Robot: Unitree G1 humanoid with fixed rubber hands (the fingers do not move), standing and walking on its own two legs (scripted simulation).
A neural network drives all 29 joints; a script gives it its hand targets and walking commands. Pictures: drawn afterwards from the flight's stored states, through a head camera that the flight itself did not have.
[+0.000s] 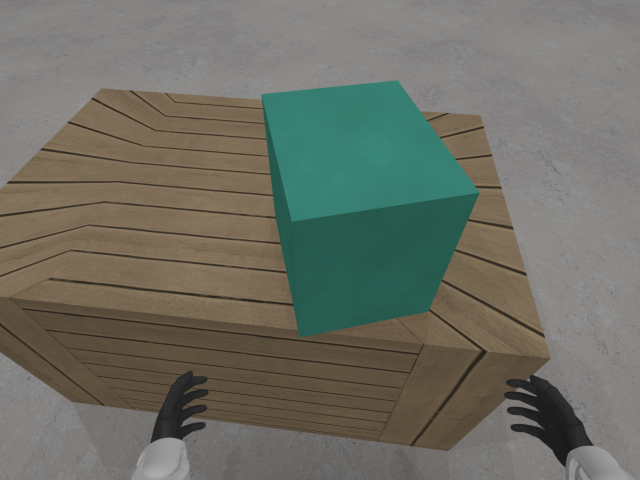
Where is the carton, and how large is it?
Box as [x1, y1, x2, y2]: [261, 80, 479, 336]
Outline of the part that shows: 397,80 261,94 275,216 300,336 427,311 479,192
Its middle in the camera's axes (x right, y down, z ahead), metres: +0.05 -0.05 +0.65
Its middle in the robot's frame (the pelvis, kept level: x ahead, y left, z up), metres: +0.52 +0.01 +0.02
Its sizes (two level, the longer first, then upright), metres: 0.290 0.233 0.285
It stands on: a pedestal, 0.64 m high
